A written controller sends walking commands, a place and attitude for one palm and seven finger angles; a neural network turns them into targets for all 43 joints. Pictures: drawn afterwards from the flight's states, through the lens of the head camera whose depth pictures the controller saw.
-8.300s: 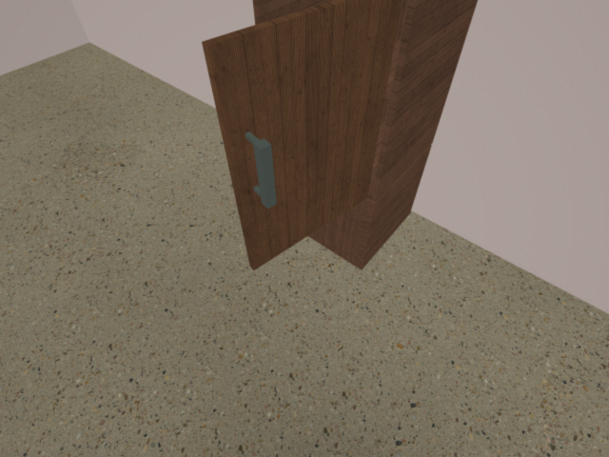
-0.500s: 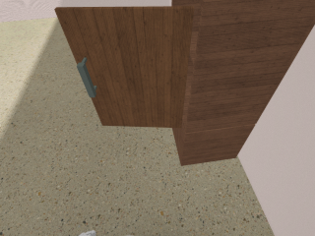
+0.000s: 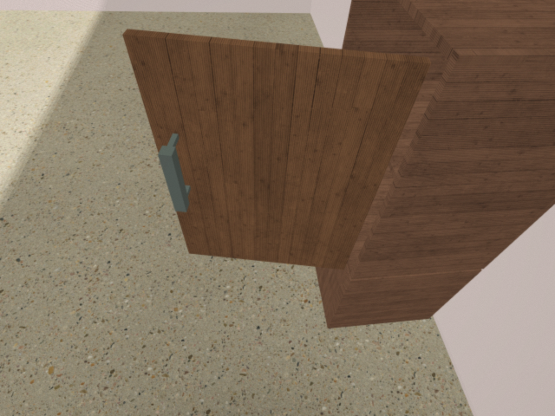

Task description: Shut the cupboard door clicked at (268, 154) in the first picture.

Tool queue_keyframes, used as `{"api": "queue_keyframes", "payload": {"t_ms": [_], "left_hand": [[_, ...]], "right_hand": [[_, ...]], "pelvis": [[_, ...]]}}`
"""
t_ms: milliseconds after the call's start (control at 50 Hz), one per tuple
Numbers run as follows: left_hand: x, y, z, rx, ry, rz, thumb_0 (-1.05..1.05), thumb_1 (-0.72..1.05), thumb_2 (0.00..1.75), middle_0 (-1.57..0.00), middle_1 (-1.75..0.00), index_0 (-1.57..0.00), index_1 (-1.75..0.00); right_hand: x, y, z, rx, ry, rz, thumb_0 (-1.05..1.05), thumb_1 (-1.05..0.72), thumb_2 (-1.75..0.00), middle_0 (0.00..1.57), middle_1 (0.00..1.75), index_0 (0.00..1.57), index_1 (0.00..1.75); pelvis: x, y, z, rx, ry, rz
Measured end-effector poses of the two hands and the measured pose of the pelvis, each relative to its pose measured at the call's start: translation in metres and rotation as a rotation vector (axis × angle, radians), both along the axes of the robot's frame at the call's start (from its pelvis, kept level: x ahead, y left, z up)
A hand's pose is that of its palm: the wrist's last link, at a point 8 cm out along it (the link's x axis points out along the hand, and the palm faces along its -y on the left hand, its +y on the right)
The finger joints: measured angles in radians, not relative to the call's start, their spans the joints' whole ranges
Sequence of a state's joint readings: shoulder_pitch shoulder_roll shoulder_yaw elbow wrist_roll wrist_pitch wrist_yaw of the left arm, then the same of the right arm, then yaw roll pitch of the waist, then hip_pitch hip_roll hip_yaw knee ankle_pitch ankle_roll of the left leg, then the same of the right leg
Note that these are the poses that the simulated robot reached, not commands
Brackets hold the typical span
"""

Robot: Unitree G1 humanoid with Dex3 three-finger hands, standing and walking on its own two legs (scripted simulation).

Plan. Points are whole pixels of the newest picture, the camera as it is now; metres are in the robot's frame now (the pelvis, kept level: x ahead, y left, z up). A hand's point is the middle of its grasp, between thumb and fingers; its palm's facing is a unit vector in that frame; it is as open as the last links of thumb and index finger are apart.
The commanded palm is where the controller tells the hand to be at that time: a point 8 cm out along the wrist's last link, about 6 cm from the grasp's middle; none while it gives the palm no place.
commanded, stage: come to a stop and stand still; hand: left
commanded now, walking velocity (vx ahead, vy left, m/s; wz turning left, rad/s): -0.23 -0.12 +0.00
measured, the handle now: (178, 173) +0.51 +0.24 +0.00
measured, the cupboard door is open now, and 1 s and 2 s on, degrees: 79 79 79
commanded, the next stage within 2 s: look again from close up in 0.82 s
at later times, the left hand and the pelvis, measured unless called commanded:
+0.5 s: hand out of the picture +0.09 +0.18 -0.18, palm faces -0.03 -0.98 -0.21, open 7.4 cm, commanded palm none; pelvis +0.01 +0.01 -0.01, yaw -1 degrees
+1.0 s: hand out of the picture -0.01 +0.19 -0.17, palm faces -0.03 -0.98 -0.21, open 7.4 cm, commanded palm none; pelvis +0.00 +0.01 +0.00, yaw -2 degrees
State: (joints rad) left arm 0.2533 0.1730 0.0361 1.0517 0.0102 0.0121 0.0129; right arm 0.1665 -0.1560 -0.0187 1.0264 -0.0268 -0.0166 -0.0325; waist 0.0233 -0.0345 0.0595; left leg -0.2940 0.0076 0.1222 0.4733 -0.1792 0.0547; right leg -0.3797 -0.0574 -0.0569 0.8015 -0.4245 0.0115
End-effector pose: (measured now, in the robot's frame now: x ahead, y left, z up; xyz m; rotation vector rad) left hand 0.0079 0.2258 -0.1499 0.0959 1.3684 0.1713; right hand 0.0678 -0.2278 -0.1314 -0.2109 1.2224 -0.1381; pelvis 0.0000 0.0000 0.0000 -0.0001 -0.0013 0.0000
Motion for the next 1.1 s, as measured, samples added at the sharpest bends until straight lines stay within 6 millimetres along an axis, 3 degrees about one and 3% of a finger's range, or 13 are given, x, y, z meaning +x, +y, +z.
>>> {"api": "queue_keyframes", "payload": {"t_ms": [80,160,280,380,580,740,880,980,1100], "left_hand": [[0.038,-0.001,0.002,0.016,-0.058,-0.032,0.0,0.92,0.9,-0.2,-0.3,-0.19,-0.3],[0.062,-0.002,0.005,0.055,-0.091,-0.066,0.0,0.91,0.9,-0.2,-0.3,-0.19,-0.3],[0.082,-0.006,0.011,0.069,-0.129,-0.092,0.0,0.91,0.9,-0.2,-0.3,-0.19,-0.3],[0.088,-0.004,0.004,0.036,-0.15,-0.083,0.0,0.91,0.9,-0.2,-0.3,-0.2,-0.3],[0.059,0.014,0.01,0.055,-0.133,-0.132,0.0,0.91,0.9,-0.2,-0.3,-0.2,-0.3],[0.013,0.026,0.018,0.075,-0.049,-0.114,0.0,0.91,0.9,-0.2,-0.3,-0.2,-0.3],[-0.017,0.021,0.018,0.068,0.034,-0.091,0.0,0.91,0.9,-0.2,-0.3,-0.19,-0.3],[-0.02,0.01,0.016,0.045,0.057,-0.087,0.0,0.91,0.9,-0.2,-0.3,-0.19,-0.3],[-0.006,-0.005,0.012,0.019,0.034,-0.092,0.0,0.91,0.9,-0.2,-0.3,-0.19,-0.3]], "right_hand": [[0.0,-0.006,-0.006,0.006,0.038,-0.036,0.0,-0.93,-0.89,0.21,0.3,0.2,0.3],[-0.003,-0.019,-0.014,0.018,0.057,-0.076,0.0,-0.92,-0.89,0.21,0.3,0.2,0.3],[-0.015,-0.031,-0.013,0.01,0.1,-0.114,0.01,-0.92,-0.89,0.2,0.3,0.2,0.3],[-0.028,-0.024,-0.01,-0.01,0.122,-0.11,0.01,-0.91,-0.9,0.2,0.3,0.2,0.3],[-0.036,0.012,-0.012,0.04,0.0,-0.091,0.01,-0.92,-0.9,0.2,0.3,0.2,0.3],[-0.046,0.016,-0.012,0.065,0.014,-0.064,0.01,-0.93,-0.89,0.2,0.3,0.2,0.3],[-0.055,0.012,-0.013,0.07,0.066,-0.058,0.01,-0.92,-0.89,0.2,0.3,0.2,0.3],[-0.061,0.007,-0.011,0.063,0.102,-0.061,0.01,-0.91,-0.89,0.2,0.3,0.2,0.3],[-0.063,0.003,-0.01,0.056,0.13,-0.067,0.01,-0.91,-0.9,0.2,0.3,0.2,0.3]], "pelvis": [[0.01,-0.005,-0.002,0.002,-0.001,-0.004],[0.015,-0.014,-0.007,0.009,0.003,-0.015],[0.017,-0.016,-0.004,0.005,0.005,-0.002],[0.017,-0.008,-0.006,-0.009,0.0,0.001],[0.002,0.015,-0.006,-0.003,-0.035,-0.034],[-0.005,0.019,-0.001,0.01,-0.022,-0.037],[-0.002,0.014,0.002,0.013,-0.016,-0.034],[0.001,0.01,0.004,0.012,-0.015,-0.032],[0.006,0.004,0.005,0.01,-0.018,-0.029]]}}
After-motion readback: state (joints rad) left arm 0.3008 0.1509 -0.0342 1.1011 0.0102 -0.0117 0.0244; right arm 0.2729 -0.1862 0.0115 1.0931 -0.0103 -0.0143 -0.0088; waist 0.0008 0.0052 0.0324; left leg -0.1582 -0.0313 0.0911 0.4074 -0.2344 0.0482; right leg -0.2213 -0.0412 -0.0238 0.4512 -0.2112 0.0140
